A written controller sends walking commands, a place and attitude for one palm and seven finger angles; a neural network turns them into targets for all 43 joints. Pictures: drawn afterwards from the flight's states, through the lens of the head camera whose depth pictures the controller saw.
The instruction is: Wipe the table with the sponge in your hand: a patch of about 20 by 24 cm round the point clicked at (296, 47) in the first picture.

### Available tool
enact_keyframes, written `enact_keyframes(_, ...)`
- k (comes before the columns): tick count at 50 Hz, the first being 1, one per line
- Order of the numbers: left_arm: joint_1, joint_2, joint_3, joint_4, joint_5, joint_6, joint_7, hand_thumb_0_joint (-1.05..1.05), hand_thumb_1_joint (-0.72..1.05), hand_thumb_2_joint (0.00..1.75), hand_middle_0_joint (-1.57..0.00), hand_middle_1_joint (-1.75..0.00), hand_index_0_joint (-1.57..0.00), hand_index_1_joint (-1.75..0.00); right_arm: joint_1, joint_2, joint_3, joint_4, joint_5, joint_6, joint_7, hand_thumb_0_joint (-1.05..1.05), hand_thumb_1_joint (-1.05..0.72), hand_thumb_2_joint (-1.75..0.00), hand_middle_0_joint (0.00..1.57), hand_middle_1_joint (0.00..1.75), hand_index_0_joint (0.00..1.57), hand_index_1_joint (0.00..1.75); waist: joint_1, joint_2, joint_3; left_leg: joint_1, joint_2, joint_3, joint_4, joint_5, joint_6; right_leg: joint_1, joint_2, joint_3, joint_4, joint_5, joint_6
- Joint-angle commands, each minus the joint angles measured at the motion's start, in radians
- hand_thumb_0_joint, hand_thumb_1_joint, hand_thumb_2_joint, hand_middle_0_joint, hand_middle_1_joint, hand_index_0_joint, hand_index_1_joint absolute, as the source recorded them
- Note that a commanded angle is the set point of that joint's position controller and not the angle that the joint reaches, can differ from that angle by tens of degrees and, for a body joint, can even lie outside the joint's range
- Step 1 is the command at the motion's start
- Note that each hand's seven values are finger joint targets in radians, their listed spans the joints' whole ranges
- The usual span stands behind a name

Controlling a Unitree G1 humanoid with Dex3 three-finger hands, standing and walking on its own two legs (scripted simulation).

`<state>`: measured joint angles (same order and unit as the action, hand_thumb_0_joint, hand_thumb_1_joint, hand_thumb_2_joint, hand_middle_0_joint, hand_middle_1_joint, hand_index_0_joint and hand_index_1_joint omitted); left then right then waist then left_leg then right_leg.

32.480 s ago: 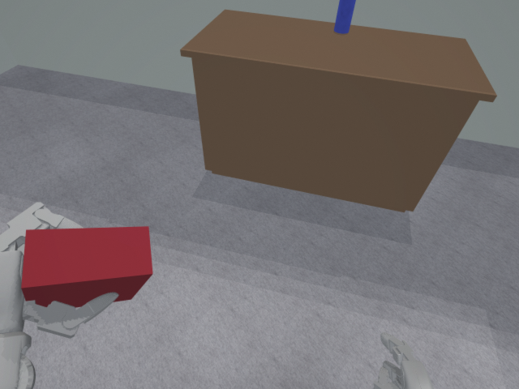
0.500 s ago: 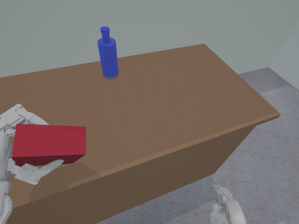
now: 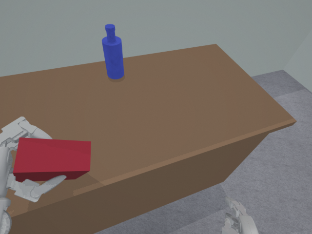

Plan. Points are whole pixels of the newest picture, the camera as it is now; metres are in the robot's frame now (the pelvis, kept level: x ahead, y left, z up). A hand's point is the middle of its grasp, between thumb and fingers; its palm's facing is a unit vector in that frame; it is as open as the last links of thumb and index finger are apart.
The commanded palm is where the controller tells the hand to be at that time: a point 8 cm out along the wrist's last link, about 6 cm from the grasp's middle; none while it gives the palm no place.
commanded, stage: come to a stop and stand still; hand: left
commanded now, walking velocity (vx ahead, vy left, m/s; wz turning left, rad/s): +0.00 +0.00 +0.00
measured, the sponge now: (62, 162) +0.22 +0.22 +0.11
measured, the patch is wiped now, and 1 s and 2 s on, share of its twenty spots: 0.00 0.00 0.00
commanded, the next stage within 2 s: look again from close up in 0.52 s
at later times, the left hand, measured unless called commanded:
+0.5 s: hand (42, 148) +0.23 +0.25 +0.15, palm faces +0.36 -0.85 -0.38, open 9.9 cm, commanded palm +0.17 +0.27 +0.18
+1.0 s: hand (43, 148) +0.23 +0.24 +0.15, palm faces +0.34 -0.86 -0.38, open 9.9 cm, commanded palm +0.17 +0.28 +0.18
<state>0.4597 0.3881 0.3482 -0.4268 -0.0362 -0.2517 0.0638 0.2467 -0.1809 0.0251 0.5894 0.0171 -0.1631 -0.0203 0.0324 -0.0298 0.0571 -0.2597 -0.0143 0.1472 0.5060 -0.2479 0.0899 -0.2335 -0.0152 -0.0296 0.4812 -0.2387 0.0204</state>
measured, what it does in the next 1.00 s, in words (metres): stands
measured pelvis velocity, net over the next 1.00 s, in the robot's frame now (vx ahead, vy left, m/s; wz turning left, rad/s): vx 0.01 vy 0.00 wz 0.00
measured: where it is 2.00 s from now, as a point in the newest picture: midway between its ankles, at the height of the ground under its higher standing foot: outside the picture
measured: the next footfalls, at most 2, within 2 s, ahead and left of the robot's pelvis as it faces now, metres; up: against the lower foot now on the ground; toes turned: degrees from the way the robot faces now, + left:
none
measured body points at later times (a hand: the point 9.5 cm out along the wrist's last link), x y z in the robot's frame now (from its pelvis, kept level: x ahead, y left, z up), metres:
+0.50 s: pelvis +0.01 -0.01 +0.00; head +0.04 +0.02 +0.45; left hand +0.20 +0.29 +0.17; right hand +0.19 -0.23 -0.06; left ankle +0.02 +0.05 -0.74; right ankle +0.01 -0.13 -0.74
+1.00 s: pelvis +0.01 +0.00 +0.01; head +0.04 +0.02 +0.45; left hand +0.20 +0.29 +0.17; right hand +0.19 -0.22 -0.07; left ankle +0.02 +0.06 -0.74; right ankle +0.01 -0.13 -0.74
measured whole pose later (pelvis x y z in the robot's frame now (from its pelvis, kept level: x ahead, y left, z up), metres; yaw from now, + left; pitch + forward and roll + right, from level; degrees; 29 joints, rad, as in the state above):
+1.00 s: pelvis +0.01 +0.00 +0.01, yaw +0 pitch +0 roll -2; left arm 0.44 0.37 0.34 -0.48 -0.04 -0.19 0.09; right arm 0.21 -0.20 0.03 0.57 0.01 -0.13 -0.04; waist 0.02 -0.03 0.07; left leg -0.23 -0.01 0.14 0.45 -0.23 0.08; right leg -0.18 0.00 -0.04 0.38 -0.20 0.02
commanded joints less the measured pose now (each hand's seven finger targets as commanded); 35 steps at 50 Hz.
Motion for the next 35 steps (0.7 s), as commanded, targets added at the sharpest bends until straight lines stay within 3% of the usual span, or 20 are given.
enact_keyframes(1,-0.276,0.164,0.131,-0.25,-0.012,-0.061,0.047,0.0,0.1,1.3,-1.2,-1.6,-1.2,-1.6,-0.127,-0.133,-0.048,-0.165,0.006,-0.073,-0.023,0.0,-0.9,-0.9,0.2,0.3,0.2,0.3,-0.012,0.158,-0.13,0.065,0.133,-0.158,-0.153,0.017,-0.062,0.034,-0.037,0.073,-0.046,0.122,-0.04)
enact_keyframes(5,-0.241,0.116,0.07,-0.305,-0.004,-0.058,0.05,0.0,0.1,1.3,-1.2,-1.6,-1.2,-1.6,-0.112,-0.14,-0.054,-0.163,0.0,-0.088,-0.009,0.0,-0.9,-0.9,0.2,0.3,0.2,0.3,-0.009,0.128,-0.199,0.121,0.126,-0.162,-0.11,0.177,-0.067,0.083,-0.038,0.072,-0.048,0.211,-0.043)
enact_keyframes(9,-0.136,0.123,0.098,-0.296,-0.006,-0.048,0.055,0.0,0.1,1.3,-1.2,-1.6,-1.2,-1.6,-0.117,-0.145,-0.057,-0.166,-0.005,-0.074,-0.003,0.0,-0.9,-0.9,0.2,0.3,0.2,0.3,-0.01,0.109,-0.199,0.124,0.128,-0.166,-0.109,0.258,-0.086,0.085,-0.036,0.07,-0.051,0.241,-0.047)
enact_keyframes(11,-0.074,0.16,0.156,-0.257,-0.009,-0.037,0.061,0.0,0.1,1.3,-1.2,-1.6,-1.2,-1.6,-0.133,-0.141,-0.054,-0.168,-0.002,-0.056,-0.007,0.0,-0.9,-0.9,0.2,0.3,0.2,0.3,-0.006,0.097,-0.179,0.11,0.13,-0.161,-0.12,0.258,-0.098,0.077,-0.033,0.06,-0.061,0.228,-0.045)
enact_keyframes(12,-0.064,0.122,0.126,-0.234,-0.016,-0.036,0.052,0.0,0.1,1.3,-1.2,-1.6,-1.2,-1.6,-0.121,-0.142,-0.052,-0.17,-0.008,-0.045,-0.007,0.0,-0.9,-0.9,0.2,0.3,0.2,0.3,-0.011,0.087,-0.168,0.084,0.13,-0.161,-0.133,0.236,-0.096,0.083,-0.031,0.055,-0.065,0.22,-0.044)
enact_keyframes(16,-0.054,0.17,0.183,-0.224,-0.024,-0.026,0.053,0.0,0.1,1.3,-1.2,-1.6,-1.2,-1.6,-0.132,-0.137,-0.052,-0.186,0.002,-0.023,-0.018,0.0,-0.9,-0.9,0.2,0.3,0.2,0.3,-0.012,0.072,-0.158,0.085,0.128,-0.152,-0.134,0.238,-0.099,0.091,-0.033,0.057,-0.08,0.252,-0.041)
enact_keyframes(17,-0.06,0.138,0.15,-0.215,-0.031,-0.028,0.044,0.0,0.1,1.3,-1.2,-1.6,-1.2,-1.6,-0.122,-0.141,-0.05,-0.185,-0.006,-0.018,-0.018,0.0,-0.9,-0.9,0.2,0.3,0.2,0.3,-0.017,0.068,-0.168,0.076,0.127,-0.153,-0.137,0.227,-0.091,0.1,-0.032,0.053,-0.087,0.252,-0.039)
enact_keyframes(21,-0.113,0.152,0.132,-0.299,-0.024,-0.024,0.049,0.0,0.1,1.3,-1.2,-1.6,-1.2,-1.6,-0.146,-0.137,-0.047,-0.194,0.003,-0.027,-0.025,0.0,-0.9,-0.9,0.2,0.3,0.2,0.3,-0.015,0.099,-0.186,0.125,0.125,-0.149,-0.127,0.247,-0.093,0.095,-0.036,0.059,-0.087,0.274,-0.037)
enact_keyframes(22,-0.113,0.124,0.101,-0.288,-0.026,-0.025,0.045,0.0,0.1,1.3,-1.2,-1.6,-1.2,-1.6,-0.131,-0.148,-0.05,-0.186,-0.007,-0.027,-0.024,0.0,-0.9,-0.9,0.2,0.3,0.2,0.3,-0.016,0.09,-0.196,0.117,0.123,-0.15,-0.131,0.231,-0.084,0.105,-0.032,0.058,-0.09,0.271,-0.036)
enact_keyframes(25,-0.135,0.132,0.093,-0.329,-0.017,-0.022,0.054,0.0,0.1,1.3,-1.2,-1.6,-1.2,-1.6,-0.128,-0.15,-0.058,-0.186,-0.003,-0.037,-0.025,0.0,-0.9,-0.9,0.2,0.3,0.2,0.3,-0.014,0.111,-0.204,0.13,0.127,-0.156,-0.127,0.208,-0.081,0.108,-0.04,0.077,-0.088,0.262,-0.041)
enact_keyframes(26,-0.145,0.16,0.119,-0.341,-0.012,-0.017,0.063,0.0,0.1,1.3,-1.2,-1.6,-1.2,-1.6,-0.149,-0.146,-0.052,-0.184,-0.001,-0.037,-0.029,0.0,-0.9,-0.9,0.2,0.3,0.2,0.3,-0.01,0.118,-0.195,0.131,0.123,-0.151,-0.13,0.189,-0.084,0.096,-0.039,0.075,-0.094,0.251,-0.039)
enact_keyframes(27,-0.142,0.122,0.085,-0.311,-0.016,-0.019,0.058,0.0,0.1,1.3,-1.2,-1.6,-1.2,-1.6,-0.134,-0.152,-0.051,-0.177,-0.01,-0.034,-0.027,0.0,-0.9,-0.9,0.2,0.3,0.2,0.3,-0.014,0.11,-0.183,0.109,0.121,-0.161,-0.146,0.162,-0.08,0.099,-0.035,0.068,-0.098,0.229,-0.039)
enact_keyframes(31,-0.13,0.159,0.133,-0.285,-0.01,-0.01,0.068,0.0,0.1,1.3,-1.2,-1.6,-1.2,-1.6,-0.143,-0.147,-0.055,-0.177,-0.002,-0.031,-0.029,0.0,-0.9,-0.9,0.2,0.3,0.2,0.3,-0.01,0.101,-0.148,0.089,0.123,-0.163,-0.158,0.096,-0.085,0.085,-0.038,0.082,-0.114,0.189,-0.042)
enact_keyframes(32,-0.118,0.135,0.114,-0.256,-0.017,-0.013,0.062,0.0,0.1,1.3,-1.2,-1.6,-1.2,-1.6,-0.132,-0.148,-0.052,-0.173,-0.011,-0.024,-0.027,0.0,-0.9,-0.9,0.2,0.3,0.2,0.3,-0.012,0.086,-0.146,0.064,0.122,-0.17,-0.171,0.068,-0.078,0.099,-0.034,0.072,-0.12,0.173,-0.04)
enact_keyframes(35,-0.101,0.135,0.118,-0.25,-0.017,-0.014,0.058,0.0,0.1,1.3,-1.2,-1.6,-1.2,-1.6,-0.126,-0.147,-0.058,-0.182,-0.003,-0.024,-0.026,0.0,-0.9,-0.9,0.2,0.3,0.2,0.3,-0.014,0.081,-0.145,0.072,0.128,-0.175,-0.174,0.068,-0.08,0.096,-0.038,0.079,-0.119,0.168,-0.042)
